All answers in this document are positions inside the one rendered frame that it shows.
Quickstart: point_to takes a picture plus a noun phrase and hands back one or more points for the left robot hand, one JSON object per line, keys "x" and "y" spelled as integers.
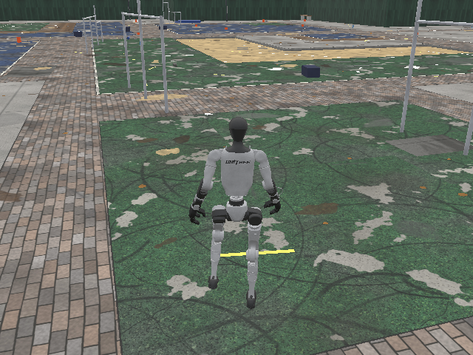
{"x": 193, "y": 213}

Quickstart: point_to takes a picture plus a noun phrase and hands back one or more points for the right robot forearm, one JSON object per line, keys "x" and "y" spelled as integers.
{"x": 273, "y": 194}

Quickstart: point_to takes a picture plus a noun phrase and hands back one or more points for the left robot forearm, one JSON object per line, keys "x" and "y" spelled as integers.
{"x": 199, "y": 197}

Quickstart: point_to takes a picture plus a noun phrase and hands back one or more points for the left robot shin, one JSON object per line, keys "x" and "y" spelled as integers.
{"x": 215, "y": 255}

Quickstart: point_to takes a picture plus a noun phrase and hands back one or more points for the robot right upper arm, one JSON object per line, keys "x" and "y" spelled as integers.
{"x": 264, "y": 168}

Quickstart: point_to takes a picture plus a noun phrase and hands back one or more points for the humanoid robot head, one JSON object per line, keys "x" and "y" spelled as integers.
{"x": 238, "y": 127}

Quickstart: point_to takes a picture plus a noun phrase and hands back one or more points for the robot left upper arm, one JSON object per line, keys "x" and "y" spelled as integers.
{"x": 210, "y": 167}

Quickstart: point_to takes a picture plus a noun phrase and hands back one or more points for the right robot hand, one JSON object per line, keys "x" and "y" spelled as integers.
{"x": 270, "y": 203}

